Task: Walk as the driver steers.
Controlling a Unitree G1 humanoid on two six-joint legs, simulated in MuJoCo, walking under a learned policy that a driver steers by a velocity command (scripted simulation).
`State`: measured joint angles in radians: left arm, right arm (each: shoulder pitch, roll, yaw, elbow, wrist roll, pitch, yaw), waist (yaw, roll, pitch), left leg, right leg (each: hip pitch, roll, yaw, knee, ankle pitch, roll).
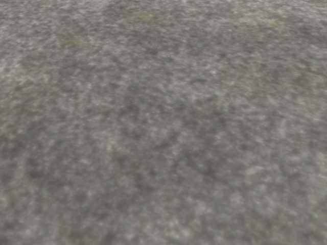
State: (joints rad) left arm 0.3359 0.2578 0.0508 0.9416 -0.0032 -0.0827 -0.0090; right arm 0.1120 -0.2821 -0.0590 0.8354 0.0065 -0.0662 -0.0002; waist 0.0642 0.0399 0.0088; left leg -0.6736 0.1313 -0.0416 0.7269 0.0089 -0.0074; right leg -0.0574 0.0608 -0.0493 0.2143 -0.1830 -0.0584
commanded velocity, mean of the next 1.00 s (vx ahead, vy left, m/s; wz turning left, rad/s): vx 0.50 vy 0.00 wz -0.12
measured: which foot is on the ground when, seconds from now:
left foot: up 0.00-0.16, down 0.18-0.74, up 0.76-1.00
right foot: down 0.00-0.20, up 0.22-0.70, down 0.72-1.00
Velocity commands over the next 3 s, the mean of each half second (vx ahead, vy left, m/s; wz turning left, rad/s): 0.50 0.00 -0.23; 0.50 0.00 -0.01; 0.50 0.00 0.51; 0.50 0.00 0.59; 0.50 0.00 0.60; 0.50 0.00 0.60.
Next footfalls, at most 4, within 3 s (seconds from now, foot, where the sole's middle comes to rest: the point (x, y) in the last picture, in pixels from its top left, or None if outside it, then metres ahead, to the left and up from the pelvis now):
0.18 left None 0.29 0.16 -0.79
0.72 right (218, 234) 0.55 -0.14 -0.79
1.28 left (172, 164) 0.88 0.07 -0.79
1.76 right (199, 114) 1.21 -0.07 -0.79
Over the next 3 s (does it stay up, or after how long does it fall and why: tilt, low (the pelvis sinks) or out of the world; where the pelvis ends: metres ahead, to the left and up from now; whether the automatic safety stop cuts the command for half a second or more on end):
stays up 1.54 0.40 -0.01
